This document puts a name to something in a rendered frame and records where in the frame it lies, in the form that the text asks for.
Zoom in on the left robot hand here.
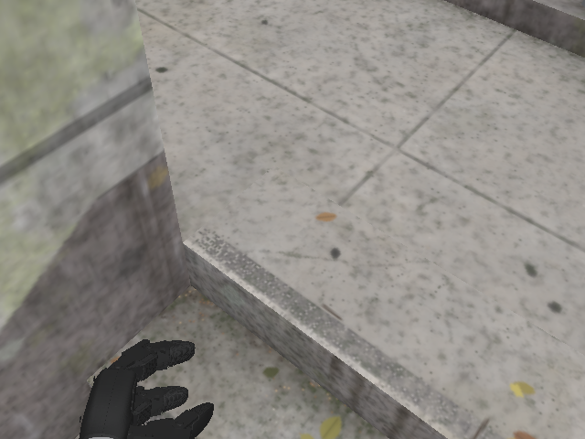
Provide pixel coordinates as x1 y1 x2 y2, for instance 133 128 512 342
79 339 214 439

